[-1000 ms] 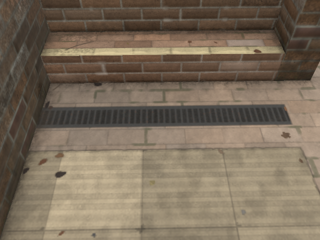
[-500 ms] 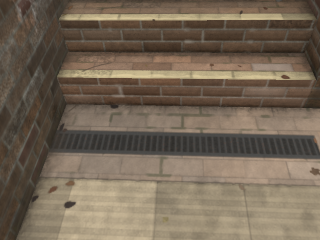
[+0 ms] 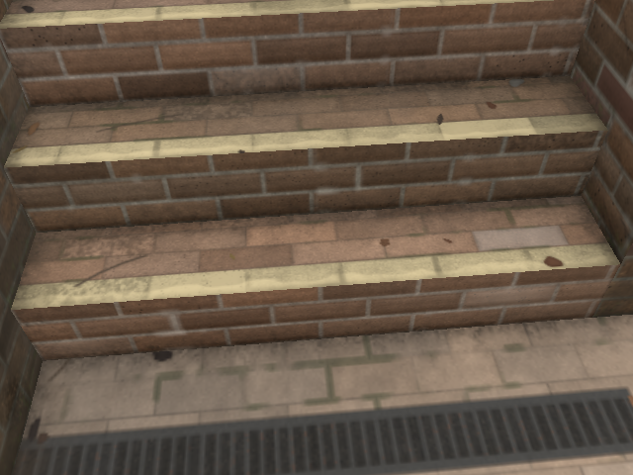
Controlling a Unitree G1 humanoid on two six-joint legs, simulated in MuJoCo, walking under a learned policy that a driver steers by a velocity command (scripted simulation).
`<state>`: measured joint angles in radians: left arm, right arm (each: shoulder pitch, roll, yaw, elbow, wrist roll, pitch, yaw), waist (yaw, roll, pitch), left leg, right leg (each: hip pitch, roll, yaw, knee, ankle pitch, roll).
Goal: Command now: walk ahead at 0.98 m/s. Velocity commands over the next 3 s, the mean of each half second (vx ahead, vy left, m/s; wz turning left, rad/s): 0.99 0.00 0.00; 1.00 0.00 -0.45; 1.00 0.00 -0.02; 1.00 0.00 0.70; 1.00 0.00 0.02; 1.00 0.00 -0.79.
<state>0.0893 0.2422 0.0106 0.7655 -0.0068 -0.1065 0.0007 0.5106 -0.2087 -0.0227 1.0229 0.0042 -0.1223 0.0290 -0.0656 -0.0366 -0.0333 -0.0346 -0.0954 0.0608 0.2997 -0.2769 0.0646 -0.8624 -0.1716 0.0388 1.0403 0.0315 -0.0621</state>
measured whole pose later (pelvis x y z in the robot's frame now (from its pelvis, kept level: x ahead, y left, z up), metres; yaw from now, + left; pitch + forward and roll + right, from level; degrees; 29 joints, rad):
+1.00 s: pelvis +0.83 -0.03 +0.01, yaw -14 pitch +4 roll -1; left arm -0.11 0.13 -0.11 0.41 -0.03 -0.03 -0.02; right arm 0.44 -0.22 0.03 1.03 -0.04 -0.05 -0.04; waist 0.03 0.03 0.03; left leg 0.05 0.09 0.29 0.22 -0.18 -0.01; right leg -1.23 -0.02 -0.10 1.69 -0.47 -0.06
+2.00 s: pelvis +1.34 -0.18 +0.51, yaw +12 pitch +2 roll -2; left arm 0.24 0.19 -0.02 0.80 0.05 -0.10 0.02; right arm 0.29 -0.26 -0.01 0.89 -0.01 -0.07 0.08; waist 0.06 0.04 -0.16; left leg -0.67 -0.12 -0.18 1.71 -0.07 0.21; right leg -0.67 -0.01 -0.08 1.22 -0.65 -0.05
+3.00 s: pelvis +1.88 +0.01 +0.97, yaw -13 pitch +2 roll +1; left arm 0.55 0.17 -0.02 0.91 0.02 -0.03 -0.06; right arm -0.09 -0.13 0.07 0.48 -0.09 -0.16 0.07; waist 0.02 0.00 -0.15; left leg -0.90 -0.04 -0.14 2.19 -0.15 0.16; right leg -0.44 0.25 0.11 0.91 -0.48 -0.16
